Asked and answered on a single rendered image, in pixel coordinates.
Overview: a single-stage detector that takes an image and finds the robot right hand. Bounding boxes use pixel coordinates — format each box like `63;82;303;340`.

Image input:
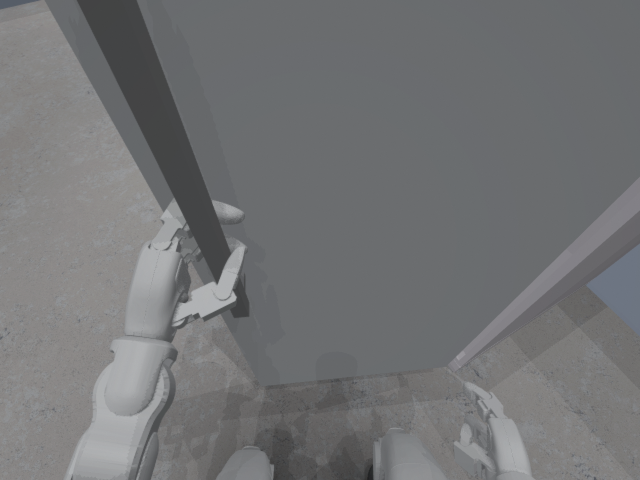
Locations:
454;382;532;480

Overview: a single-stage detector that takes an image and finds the robot left forearm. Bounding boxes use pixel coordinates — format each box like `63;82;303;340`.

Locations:
63;336;178;480

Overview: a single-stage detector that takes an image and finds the left robot thigh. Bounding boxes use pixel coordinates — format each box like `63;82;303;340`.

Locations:
216;449;274;480

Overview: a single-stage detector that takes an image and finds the robot thigh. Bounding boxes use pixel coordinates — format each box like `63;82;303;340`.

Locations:
216;449;274;480
373;433;448;480

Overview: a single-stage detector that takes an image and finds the fridge door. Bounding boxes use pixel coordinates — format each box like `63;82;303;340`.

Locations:
45;0;640;387

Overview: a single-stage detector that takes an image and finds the handle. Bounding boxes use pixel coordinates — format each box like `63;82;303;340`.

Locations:
77;0;249;318

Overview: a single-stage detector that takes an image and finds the robot left hand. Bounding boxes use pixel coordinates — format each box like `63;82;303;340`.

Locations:
124;198;248;343

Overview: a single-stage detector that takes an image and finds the right robot thigh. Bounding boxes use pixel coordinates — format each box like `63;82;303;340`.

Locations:
373;433;448;480

